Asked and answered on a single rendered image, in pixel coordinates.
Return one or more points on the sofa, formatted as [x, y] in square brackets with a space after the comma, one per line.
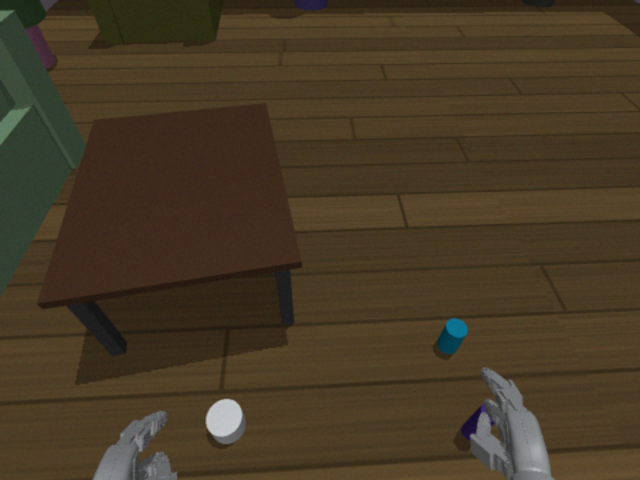
[39, 143]

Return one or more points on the coffee table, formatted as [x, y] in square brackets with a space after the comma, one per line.
[169, 200]

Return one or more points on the armchair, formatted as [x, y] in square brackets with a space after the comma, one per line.
[122, 21]

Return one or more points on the right robot hand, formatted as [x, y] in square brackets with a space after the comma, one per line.
[518, 429]

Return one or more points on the left robot hand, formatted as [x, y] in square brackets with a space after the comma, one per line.
[121, 461]

